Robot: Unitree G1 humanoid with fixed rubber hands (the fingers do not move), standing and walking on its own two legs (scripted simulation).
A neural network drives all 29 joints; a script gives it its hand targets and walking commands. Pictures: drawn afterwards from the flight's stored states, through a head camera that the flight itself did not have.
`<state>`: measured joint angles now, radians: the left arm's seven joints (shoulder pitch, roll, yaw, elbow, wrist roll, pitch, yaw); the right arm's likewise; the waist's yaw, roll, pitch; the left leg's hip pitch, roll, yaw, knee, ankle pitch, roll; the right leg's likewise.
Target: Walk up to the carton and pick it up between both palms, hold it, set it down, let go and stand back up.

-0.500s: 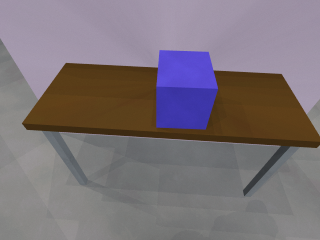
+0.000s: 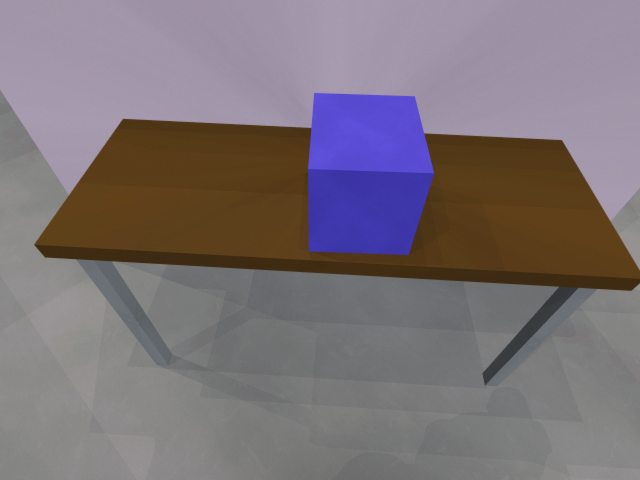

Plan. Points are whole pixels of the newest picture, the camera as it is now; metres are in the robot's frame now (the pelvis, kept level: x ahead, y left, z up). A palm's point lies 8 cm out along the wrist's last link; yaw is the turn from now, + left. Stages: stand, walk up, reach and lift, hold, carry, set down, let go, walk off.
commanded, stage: stand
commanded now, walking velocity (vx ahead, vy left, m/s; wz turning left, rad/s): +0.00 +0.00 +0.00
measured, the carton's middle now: (361, 174) +0.65 -0.08 -0.01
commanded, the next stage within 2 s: none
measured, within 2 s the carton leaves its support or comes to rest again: neither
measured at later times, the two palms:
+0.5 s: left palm out of the picture -0.04 +0.18 -0.15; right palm out of the picture -0.02 -0.21 -0.15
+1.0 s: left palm out of the picture -0.03 +0.19 -0.15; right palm out of the picture -0.03 -0.19 -0.15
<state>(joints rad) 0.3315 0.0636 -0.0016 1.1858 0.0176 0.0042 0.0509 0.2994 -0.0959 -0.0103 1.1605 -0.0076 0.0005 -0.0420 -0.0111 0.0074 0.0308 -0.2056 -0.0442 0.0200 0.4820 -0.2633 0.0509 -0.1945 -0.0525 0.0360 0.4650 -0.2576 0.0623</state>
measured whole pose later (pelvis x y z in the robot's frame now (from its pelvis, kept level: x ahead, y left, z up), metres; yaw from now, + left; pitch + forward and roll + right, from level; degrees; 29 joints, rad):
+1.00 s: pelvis +0.01 +0.00 +0.00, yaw -1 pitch -2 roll +0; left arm 0.31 0.07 0.02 1.19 0.02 0.01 0.05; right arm 0.31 -0.08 0.00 1.18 -0.01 -0.01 -0.04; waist 0.00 0.00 0.05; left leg -0.15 -0.04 0.03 0.45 -0.27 0.05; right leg -0.15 -0.06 0.04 0.45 -0.27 0.06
